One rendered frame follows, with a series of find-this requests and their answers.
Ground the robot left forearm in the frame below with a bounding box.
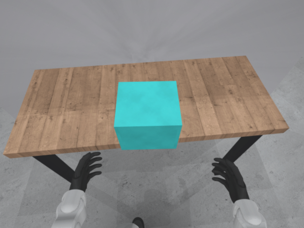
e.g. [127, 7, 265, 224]
[51, 189, 86, 228]

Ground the robot left foot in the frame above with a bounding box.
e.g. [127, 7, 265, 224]
[132, 217, 144, 228]

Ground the robot right forearm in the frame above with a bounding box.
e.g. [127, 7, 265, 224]
[232, 199, 267, 228]

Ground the robot right hand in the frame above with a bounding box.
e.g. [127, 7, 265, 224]
[212, 158, 249, 203]

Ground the robot left hand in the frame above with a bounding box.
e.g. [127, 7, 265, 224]
[69, 152, 102, 192]

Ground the carton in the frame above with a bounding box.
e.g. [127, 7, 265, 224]
[114, 81, 182, 150]

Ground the table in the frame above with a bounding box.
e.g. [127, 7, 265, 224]
[3, 56, 289, 189]

